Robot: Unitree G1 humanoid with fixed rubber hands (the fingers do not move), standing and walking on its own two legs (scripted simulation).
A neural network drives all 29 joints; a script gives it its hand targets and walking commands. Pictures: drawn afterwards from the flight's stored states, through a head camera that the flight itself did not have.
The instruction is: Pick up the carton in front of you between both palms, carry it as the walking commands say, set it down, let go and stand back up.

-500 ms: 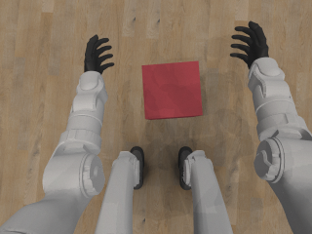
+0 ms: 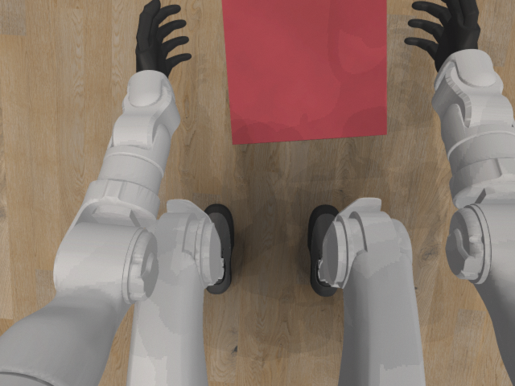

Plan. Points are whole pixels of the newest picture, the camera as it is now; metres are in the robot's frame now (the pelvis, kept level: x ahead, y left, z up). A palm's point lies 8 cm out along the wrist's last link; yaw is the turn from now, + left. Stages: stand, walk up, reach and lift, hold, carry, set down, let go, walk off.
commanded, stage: reach and lift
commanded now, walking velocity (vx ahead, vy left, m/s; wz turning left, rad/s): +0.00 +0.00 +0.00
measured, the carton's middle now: (298, 81) +0.50 -0.06 -0.29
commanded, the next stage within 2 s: none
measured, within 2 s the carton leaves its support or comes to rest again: leaves its support in 1.02 s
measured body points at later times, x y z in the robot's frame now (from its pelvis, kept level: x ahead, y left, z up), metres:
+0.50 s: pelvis +0.00 +0.00 -0.05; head +0.36 -0.04 +0.22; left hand +0.54 +0.13 -0.22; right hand +0.52 -0.23 -0.24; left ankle +0.12 +0.12 -0.38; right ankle +0.11 -0.12 -0.38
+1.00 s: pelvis -0.01 +0.00 -0.05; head +0.35 -0.05 +0.22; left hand +0.54 +0.10 -0.22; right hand +0.53 -0.21 -0.23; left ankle +0.12 +0.12 -0.38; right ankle +0.11 -0.12 -0.38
